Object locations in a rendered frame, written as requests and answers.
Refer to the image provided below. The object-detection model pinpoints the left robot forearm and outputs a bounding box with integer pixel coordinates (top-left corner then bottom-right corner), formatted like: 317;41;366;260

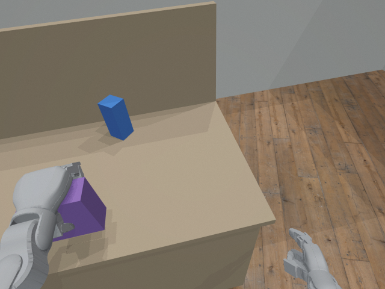
0;208;57;289

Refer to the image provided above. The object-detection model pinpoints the robot left hand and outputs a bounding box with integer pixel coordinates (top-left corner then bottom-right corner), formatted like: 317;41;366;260
13;162;84;238

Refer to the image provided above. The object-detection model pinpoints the table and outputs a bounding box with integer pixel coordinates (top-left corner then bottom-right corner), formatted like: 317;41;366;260
0;1;276;289

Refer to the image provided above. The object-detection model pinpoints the robot right hand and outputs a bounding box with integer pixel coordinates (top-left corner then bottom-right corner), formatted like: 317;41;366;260
283;228;329;282

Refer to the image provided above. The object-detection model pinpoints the right robot forearm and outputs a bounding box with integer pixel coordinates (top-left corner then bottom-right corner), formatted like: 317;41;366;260
307;270;342;289

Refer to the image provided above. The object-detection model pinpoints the sponge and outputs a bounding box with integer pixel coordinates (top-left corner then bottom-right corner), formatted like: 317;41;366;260
53;177;106;242

